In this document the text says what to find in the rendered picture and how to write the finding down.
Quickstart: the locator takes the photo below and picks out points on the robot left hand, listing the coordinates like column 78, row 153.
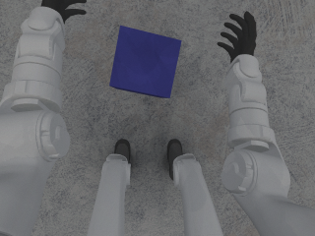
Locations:
column 61, row 5

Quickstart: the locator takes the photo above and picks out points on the robot left upper arm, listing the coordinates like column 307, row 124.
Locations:
column 30, row 144

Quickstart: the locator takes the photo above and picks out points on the carton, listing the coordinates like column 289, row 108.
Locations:
column 144, row 62

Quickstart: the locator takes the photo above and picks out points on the robot foot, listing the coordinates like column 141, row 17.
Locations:
column 122, row 147
column 174, row 149

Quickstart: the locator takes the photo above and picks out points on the robot right foot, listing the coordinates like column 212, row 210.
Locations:
column 174, row 149

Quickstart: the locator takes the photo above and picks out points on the robot right forearm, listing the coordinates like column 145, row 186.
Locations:
column 249, row 126

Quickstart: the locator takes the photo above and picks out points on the robot right hand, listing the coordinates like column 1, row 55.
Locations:
column 245, row 43

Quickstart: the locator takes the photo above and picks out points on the robot left forearm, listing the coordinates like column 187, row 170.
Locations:
column 37, row 68

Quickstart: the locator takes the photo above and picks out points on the robot right upper arm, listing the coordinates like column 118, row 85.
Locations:
column 260, row 183

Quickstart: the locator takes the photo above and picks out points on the robot left foot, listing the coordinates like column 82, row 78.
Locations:
column 122, row 147

